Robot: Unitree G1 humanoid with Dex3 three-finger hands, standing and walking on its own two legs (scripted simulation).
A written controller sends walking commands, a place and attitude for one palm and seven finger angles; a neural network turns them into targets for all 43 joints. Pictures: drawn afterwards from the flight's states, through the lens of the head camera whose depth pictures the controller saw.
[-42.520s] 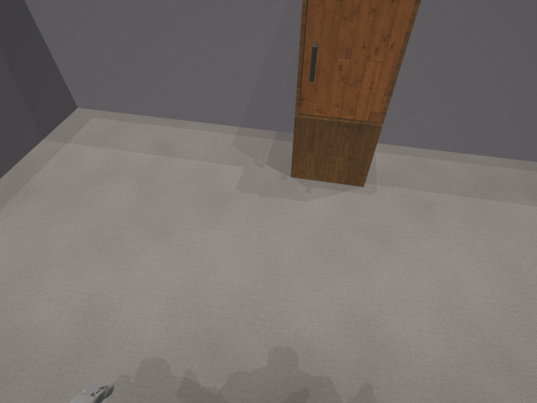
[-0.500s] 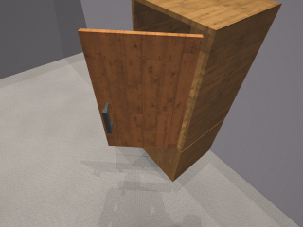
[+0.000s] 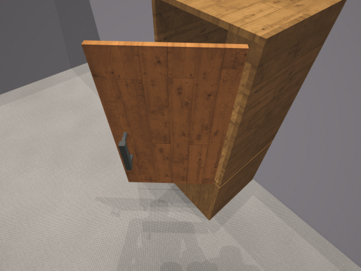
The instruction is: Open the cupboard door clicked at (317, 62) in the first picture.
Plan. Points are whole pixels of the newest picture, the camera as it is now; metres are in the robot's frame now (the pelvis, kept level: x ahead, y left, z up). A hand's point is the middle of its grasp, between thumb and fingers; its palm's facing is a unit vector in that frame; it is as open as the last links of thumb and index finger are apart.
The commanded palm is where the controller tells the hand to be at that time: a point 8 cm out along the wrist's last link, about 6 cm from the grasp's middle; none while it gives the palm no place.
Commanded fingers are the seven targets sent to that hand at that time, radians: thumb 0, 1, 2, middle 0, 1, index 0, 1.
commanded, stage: come to a stop and stand still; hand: left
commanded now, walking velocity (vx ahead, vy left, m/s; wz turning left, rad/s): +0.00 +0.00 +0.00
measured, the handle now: (127, 151) +0.47 +0.20 -0.09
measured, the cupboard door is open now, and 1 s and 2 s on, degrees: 48 48 48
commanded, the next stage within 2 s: look again from close up in 0.16 s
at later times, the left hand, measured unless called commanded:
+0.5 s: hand out of the picture +0.01 +0.19 -0.17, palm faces +0.00 -0.98 -0.21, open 7.4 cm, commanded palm none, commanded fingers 0.00 0.90 0.90 -0.20 -0.30 -0.20 -0.30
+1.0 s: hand out of the picture +0.01 +0.20 -0.17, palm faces -0.01 -0.97 -0.24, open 7.4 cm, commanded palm none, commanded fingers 0.00 0.90 0.90 -0.20 -0.30 -0.20 -0.30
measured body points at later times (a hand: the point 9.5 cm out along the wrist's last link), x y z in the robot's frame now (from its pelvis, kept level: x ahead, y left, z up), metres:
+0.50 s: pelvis +0.00 +0.01 +0.00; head +0.02 +0.01 +0.45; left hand +0.01 +0.24 -0.16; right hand +0.02 -0.23 -0.15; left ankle -0.04 +0.05 -0.73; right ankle -0.06 -0.12 -0.73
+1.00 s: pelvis -0.02 +0.00 +0.01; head +0.02 +0.01 +0.45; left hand +0.01 +0.25 -0.15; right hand +0.02 -0.24 -0.15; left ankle -0.04 +0.05 -0.73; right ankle -0.06 -0.12 -0.73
